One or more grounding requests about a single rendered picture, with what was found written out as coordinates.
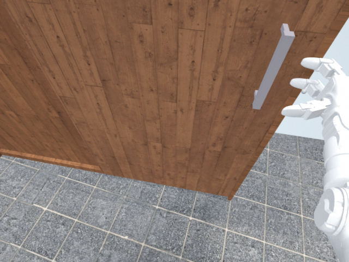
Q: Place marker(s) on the right robot upper arm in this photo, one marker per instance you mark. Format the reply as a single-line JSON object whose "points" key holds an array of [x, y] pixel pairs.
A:
{"points": [[332, 217]]}

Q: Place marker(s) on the handle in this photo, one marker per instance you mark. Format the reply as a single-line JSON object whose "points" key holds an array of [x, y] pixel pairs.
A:
{"points": [[279, 55]]}

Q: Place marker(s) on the robot right forearm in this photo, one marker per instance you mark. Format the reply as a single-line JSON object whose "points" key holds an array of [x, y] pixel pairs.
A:
{"points": [[336, 148]]}

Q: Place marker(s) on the robot right hand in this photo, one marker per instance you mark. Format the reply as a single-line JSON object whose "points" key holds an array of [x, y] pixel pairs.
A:
{"points": [[336, 92]]}

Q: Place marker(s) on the wardrobe door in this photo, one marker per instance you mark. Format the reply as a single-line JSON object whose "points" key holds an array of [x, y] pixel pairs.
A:
{"points": [[32, 118], [162, 90]]}

